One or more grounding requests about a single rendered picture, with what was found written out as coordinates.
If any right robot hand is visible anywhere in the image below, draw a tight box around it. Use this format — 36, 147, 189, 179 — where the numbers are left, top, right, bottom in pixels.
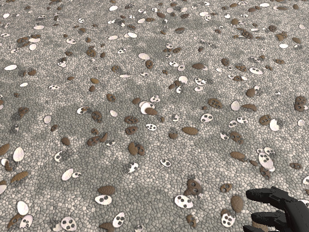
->
243, 186, 309, 232

